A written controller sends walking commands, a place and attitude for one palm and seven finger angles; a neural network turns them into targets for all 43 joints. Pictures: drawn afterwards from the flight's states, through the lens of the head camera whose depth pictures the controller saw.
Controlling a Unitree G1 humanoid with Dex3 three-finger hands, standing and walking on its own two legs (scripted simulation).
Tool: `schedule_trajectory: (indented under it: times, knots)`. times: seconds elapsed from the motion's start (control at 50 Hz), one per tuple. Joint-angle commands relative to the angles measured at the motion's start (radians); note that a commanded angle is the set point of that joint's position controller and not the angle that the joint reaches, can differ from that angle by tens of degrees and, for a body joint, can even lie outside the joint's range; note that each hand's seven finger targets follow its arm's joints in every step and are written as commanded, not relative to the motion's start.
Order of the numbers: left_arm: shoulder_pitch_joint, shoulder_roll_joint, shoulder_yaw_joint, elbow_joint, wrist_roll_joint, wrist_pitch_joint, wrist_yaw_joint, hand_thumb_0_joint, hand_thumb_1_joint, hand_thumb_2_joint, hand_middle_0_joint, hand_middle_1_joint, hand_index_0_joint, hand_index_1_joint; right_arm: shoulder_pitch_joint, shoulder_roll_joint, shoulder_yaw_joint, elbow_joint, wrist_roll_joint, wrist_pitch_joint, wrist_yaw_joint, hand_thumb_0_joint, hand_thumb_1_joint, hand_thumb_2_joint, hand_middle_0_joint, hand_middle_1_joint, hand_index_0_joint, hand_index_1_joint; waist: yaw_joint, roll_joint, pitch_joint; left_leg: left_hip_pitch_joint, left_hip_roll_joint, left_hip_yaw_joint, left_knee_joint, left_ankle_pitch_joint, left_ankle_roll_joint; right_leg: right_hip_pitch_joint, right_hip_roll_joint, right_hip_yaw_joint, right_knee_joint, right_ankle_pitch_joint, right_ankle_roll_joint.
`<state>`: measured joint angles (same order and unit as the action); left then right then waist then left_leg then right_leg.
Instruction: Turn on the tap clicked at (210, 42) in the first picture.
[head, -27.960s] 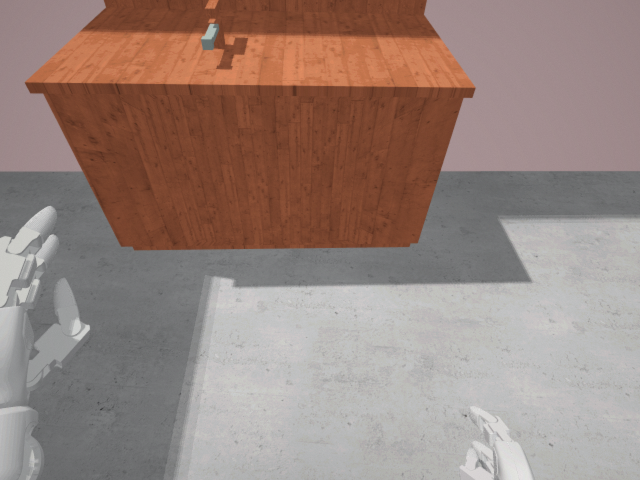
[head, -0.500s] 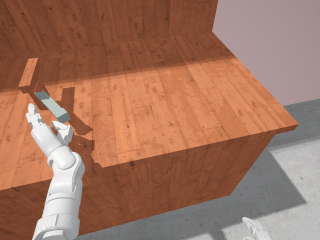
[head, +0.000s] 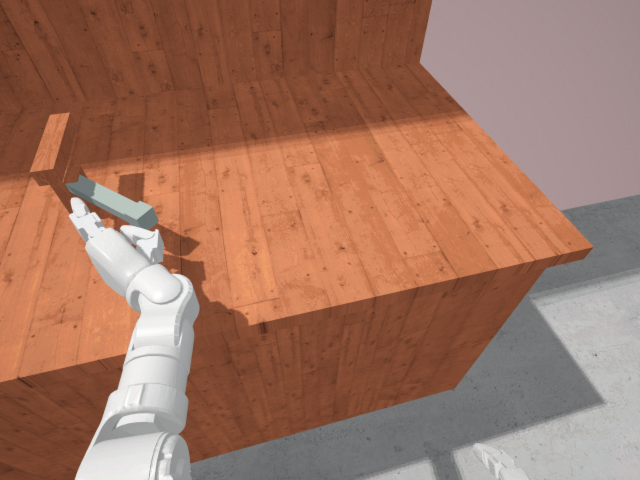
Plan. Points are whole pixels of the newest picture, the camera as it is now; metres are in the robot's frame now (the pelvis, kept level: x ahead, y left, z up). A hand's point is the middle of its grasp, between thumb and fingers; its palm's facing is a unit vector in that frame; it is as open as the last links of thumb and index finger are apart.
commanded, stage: push the lever round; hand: left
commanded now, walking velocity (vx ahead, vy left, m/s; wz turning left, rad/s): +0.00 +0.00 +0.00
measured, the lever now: (141, 217) +0.43 +0.26 +0.09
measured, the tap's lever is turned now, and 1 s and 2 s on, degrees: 45 71 73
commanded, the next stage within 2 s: lift the hand up off the lever in 0.82 s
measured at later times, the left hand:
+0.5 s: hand (178, 216) +0.44 +0.22 +0.09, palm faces +0.83 -0.56 -0.08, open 7.7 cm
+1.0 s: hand (186, 202) +0.47 +0.21 +0.09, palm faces +0.82 -0.56 -0.10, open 7.7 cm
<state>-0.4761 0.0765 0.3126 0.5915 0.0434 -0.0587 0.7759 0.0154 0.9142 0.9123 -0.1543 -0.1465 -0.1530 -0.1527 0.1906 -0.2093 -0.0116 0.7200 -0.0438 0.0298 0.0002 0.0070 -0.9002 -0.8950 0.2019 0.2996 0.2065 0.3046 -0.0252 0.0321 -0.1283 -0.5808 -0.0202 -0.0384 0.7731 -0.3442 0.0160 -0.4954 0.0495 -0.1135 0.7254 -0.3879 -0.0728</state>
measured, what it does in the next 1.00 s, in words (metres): stands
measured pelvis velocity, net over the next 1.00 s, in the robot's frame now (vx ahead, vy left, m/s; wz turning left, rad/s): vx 0.00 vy -0.01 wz -0.01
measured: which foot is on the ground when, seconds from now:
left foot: down 0.00-1.00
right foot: down 0.00-1.00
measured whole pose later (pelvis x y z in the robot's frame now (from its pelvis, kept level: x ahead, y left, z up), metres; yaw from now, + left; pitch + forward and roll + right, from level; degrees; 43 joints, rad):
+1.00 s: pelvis +0.00 -0.01 -0.01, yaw +0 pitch +14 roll -1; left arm -0.79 0.15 0.45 0.94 0.13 -0.13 0.87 0.02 0.93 0.92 -0.15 -0.15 -0.15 -0.15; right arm 0.26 -0.22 -0.03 0.75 -0.09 0.03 0.05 0.00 -0.90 -0.90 0.20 0.30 0.20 0.30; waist -0.09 0.03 -0.15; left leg -0.70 -0.01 -0.04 0.82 -0.36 0.01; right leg -0.62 0.06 -0.12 0.78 -0.40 -0.08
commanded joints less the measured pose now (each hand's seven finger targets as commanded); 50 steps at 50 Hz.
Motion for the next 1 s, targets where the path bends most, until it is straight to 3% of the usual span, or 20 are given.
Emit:
schedule_trajectory:
  times: [0.0, 0.08, 0.12, 0.16, 0.2, 0.22, 0.3, 0.32, 0.42, 0.46, 0.52, 0.56, 0.6, 0.62, 0.68, 0.72, 0.8, 0.82, 0.9, 0.98]
  knots:
    - [-0.423, 0.113, -0.054, -0.218, 0.047, -0.08, 0.024, 0.0, 0.9, 0.9, -0.15, -0.15, -0.15, -0.15, -0.052, -0.133, -0.05, -0.11, -0.012, -0.041, -0.001, 0.0, -0.9, -0.9, 0.2, 0.3, 0.2, 0.3, -0.023, -0.006, -0.296, 0.183, 0.012, -0.025, -0.044, 0.273, -0.001, 0.072, -0.042, 0.07, -0.098, 0.316, 0.039]
    - [-0.505, 0.102, -0.061, -0.141, 0.045, -0.078, 0.041, 0.0, 0.9, 0.9, -0.15, -0.15, -0.15, -0.15, -0.053, -0.137, -0.049, -0.091, -0.011, -0.044, 0.003, 0.0, -0.9, -0.9, 0.2, 0.3, 0.2, 0.3, -0.048, -0.03, -0.244, 0.151, 0.013, -0.031, -0.052, 0.197, 0.002, 0.025, -0.041, 0.07, -0.115, 0.228, 0.042]
    - [-0.535, 0.135, -0.022, -0.129, 0.052, -0.083, 0.057, 0.0, 0.9, 0.9, -0.15, -0.15, -0.15, -0.15, -0.05, -0.14, -0.053, -0.079, -0.014, -0.046, 0.001, 0.0, -0.9, -0.9, 0.2, 0.3, 0.2, 0.3, -0.038, -0.006, -0.261, 0.155, 0.012, -0.037, -0.057, 0.192, -0.004, 0.019, -0.038, 0.068, -0.109, 0.21, 0.038]
    - [-0.567, 0.104, -0.046, -0.097, 0.056, -0.081, 0.069, 0.0, 0.9, 0.9, -0.15, -0.15, -0.15, -0.15, -0.043, -0.134, -0.051, -0.075, -0.018, -0.048, 0.007, 0.0, -0.9, -0.9, 0.2, 0.3, 0.2, 0.3, -0.048, -0.003, -0.28, 0.157, 0.012, -0.034, -0.05, 0.2, -0.004, 0.011, -0.038, 0.064, -0.1, 0.214, 0.039]
    - [-0.583, 0.104, -0.038, -0.068, 0.067, -0.081, 0.081, 0.0, 0.9, 0.9, -0.15, -0.15, -0.15, -0.15, -0.026, -0.133, -0.052, -0.069, -0.026, -0.049, 0.014, 0.0, -0.9, -0.9, 0.2, 0.3, 0.2, 0.3, -0.045, -0.008, -0.307, 0.156, 0.01, -0.032, -0.04, 0.217, -0.006, 0.013, -0.037, 0.062, -0.09, 0.229, 0.039]
    - [-0.566, 0.156, 0.015, -0.053, 0.075, -0.079, 0.088, 0.0, 0.9, 0.9, -0.15, -0.15, -0.15, -0.15, -0.022, -0.14, -0.057, -0.063, -0.027, -0.045, 0.012, 0.0, -0.9, -0.9, 0.2, 0.3, 0.2, 0.3, -0.033, -0.004, -0.318, 0.149, 0.01, -0.037, -0.04, 0.227, -0.009, 0.017, -0.036, 0.062, -0.085, 0.232, 0.036]
    - [-0.62, 0.134, -0.002, -0.016, 0.086, -0.078, 0.101, 0.0, 0.9, 0.9, -0.15, -0.15, -0.15, -0.15, 0.001, -0.135, -0.056, -0.068, -0.034, -0.038, 0.023, 0.0, -0.9, -0.9, 0.2, 0.3, 0.2, 0.3, -0.052, -0.022, -0.337, 0.14, 0.011, -0.024, -0.024, 0.245, -0.004, 0.017, -0.037, 0.064, -0.077, 0.267, 0.043]
    - [-0.595, 0.183, 0.055, 0.011, 0.09, -0.076, 0.107, 0.0, 0.9, 0.9, -0.15, -0.15, -0.15, -0.15, 0.009, -0.142, -0.059, -0.061, -0.036, -0.034, 0.021, 0.0, -0.9, -0.9, 0.2, 0.3, 0.2, 0.3, -0.037, -0.032, -0.34, 0.124, 0.009, -0.026, -0.023, 0.245, -0.004, 0.026, -0.036, 0.066, -0.076, 0.273, 0.043]
    - [-0.586, 0.212, 0.086, -0.008, 0.098, -0.085, 0.107, 0.0, 0.9, 0.9, -0.15, -0.15, -0.15, -0.15, 0.033, -0.142, -0.065, -0.075, -0.038, -0.021, 0.03, 0.0, -0.9, -0.9, 0.2, 0.3, 0.2, 0.3, -0.028, -0.011, -0.368, 0.123, 0.01, -0.017, -0.013, 0.295, -0.001, 0.061, -0.037, 0.07, -0.063, 0.351, 0.044]
    - [-0.597, 0.187, 0.06, -0.029, 0.095, -0.09, 0.103, 0.0, 0.9, 0.9, -0.15, -0.15, -0.15, -0.15, 0.04, -0.138, -0.064, -0.084, -0.037, -0.02, 0.036, 0.0, -0.9, -0.9, 0.2, 0.3, 0.2, 0.3, -0.04, -0.022, -0.375, 0.131, 0.011, -0.01, -0.007, 0.305, 0.003, 0.07, -0.039, 0.072, -0.066, 0.375, 0.05]
    - [-0.564, 0.219, 0.086, -0.024, 0.101, -0.09, 0.098, 0.0, 0.9, 0.9, -0.15, -0.15, -0.15, -0.15, 0.044, -0.143, -0.068, -0.08, -0.035, -0.015, 0.034, 0.0, -0.9, -0.9, 0.2, 0.3, 0.2, 0.3, -0.033, -0.029, -0.346, 0.11, 0.01, -0.009, -0.014, 0.289, 0.005, 0.083, -0.04, 0.076, -0.074, 0.381, 0.05]
    - [-0.622, 0.166, 0.025, -0.032, 0.101, -0.093, 0.09, 0.0, 0.9, 0.9, -0.15, -0.15, -0.15, -0.15, 0.04, -0.138, -0.064, -0.08, -0.033, -0.018, 0.037, 0.0, -0.9, -0.9, 0.2, 0.3, 0.2, 0.3, -0.059, -0.013, -0.316, 0.122, 0.013, -0.01, -0.017, 0.272, 0.007, 0.049, -0.038, 0.074, -0.079, 0.349, 0.05]
    - [-0.637, 0.178, 0.033, 0.007, 0.1, -0.097, 0.089, 0.0, 0.9, 0.9, -0.15, -0.15, -0.15, -0.15, 0.047, -0.142, -0.064, -0.071, -0.035, -0.026, 0.035, 0.0, -0.9, -0.9, 0.2, 0.3, 0.2, 0.3, -0.068, -0.034, -0.289, 0.103, 0.011, -0.007, -0.021, 0.225, 0.014, 0.036, -0.038, 0.078, -0.096, 0.311, 0.054]
    - [-0.643, 0.223, 0.071, -0.005, 0.102, -0.104, 0.089, 0.0, 0.9, 0.9, -0.15, -0.15, -0.15, -0.15, 0.046, -0.147, -0.067, -0.066, -0.033, -0.025, 0.031, 0.0, -0.9, -0.9, 0.2, 0.3, 0.2, 0.3, -0.059, -0.017, -0.291, 0.103, 0.01, -0.012, -0.023, 0.224, 0.013, 0.041, -0.038, 0.081, -0.097, 0.302, 0.05]
    - [-0.699, 0.183, 0.024, 0.015, 0.1, -0.113, 0.084, 0.0, 0.9, 0.9, -0.15, -0.15, -0.15, -0.15, 0.048, -0.141, -0.061, -0.062, -0.034, -0.031, 0.03, 0.0, -0.9, -0.9, 0.2, 0.3, 0.2, 0.3, -0.079, -0.004, -0.3, 0.103, 0.006, -0.008, -0.025, 0.199, 0.014, 0.026, -0.04, 0.084, -0.097, 0.281, 0.053]
    - [-0.692, 0.225, 0.067, 0.05, 0.106, -0.118, 0.09, 0.0, 0.9, 0.9, -0.15, -0.15, -0.15, -0.15, 0.059, -0.145, -0.064, -0.05, -0.038, -0.032, 0.028, 0.0, -0.9, -0.9, 0.2, 0.3, 0.2, 0.3, -0.071, 0.01, -0.303, 0.1, 0.005, -0.009, -0.02, 0.2, 0.015, 0.017, -0.039, 0.085, -0.094, 0.279, 0.052]
    - [-0.747, 0.227, 0.056, 0.1, 0.109, -0.122, 0.088, 0.0, 0.9, 0.9, -0.15, -0.15, -0.15, -0.15, 0.073, -0.144, -0.061, -0.051, -0.04, -0.029, 0.026, 0.0, -0.9, -0.9, 0.2, 0.3, 0.2, 0.3, -0.09, -0.01, -0.323, 0.081, 0.003, -0.002, -0.014, 0.19, 0.018, 0.023, -0.045, 0.091, -0.09, 0.291, 0.061]
    - [-0.754, 0.267, 0.092, 0.109, 0.116, -0.125, 0.092, 0.0, 0.9, 0.9, -0.15, -0.15, -0.15, -0.15, 0.08, -0.149, -0.063, -0.042, -0.041, -0.027, 0.025, 0.0, -0.9, -0.9, 0.2, 0.3, 0.2, 0.3, -0.084, 0.002, -0.332, 0.088, 0.004, -0.009, -0.012, 0.203, 0.017, 0.019, -0.043, 0.088, -0.084, 0.292, 0.057]
    - [-0.784, 0.225, 0.061, 0.14, 0.121, -0.133, 0.096, 0.0, 0.9, 0.9, -0.15, -0.15, -0.15, -0.15, 0.102, -0.144, -0.063, -0.045, -0.048, -0.027, 0.036, 0.0, -0.9, -0.9, 0.2, 0.3, 0.2, 0.3, -0.096, 0.008, -0.359, 0.107, 0.006, -0.009, -0.001, 0.246, 0.013, 0.003, -0.036, 0.079, -0.067, 0.324, 0.057]
    - [-0.757, 0.298, 0.126, 0.124, 0.118, -0.134, 0.099, 0.0, 0.9, 0.9, -0.15, -0.15, -0.15, -0.15, 0.118, -0.15, -0.066, -0.061, -0.047, -0.017, 0.039, 0.0, -0.9, -0.9, 0.2, 0.3, 0.2, 0.3, -0.079, -0.014, -0.407, 0.09, 0.005, -0.003, 0.002, 0.263, 0.017, 0.066, -0.042, 0.09, -0.064, 0.384, 0.066]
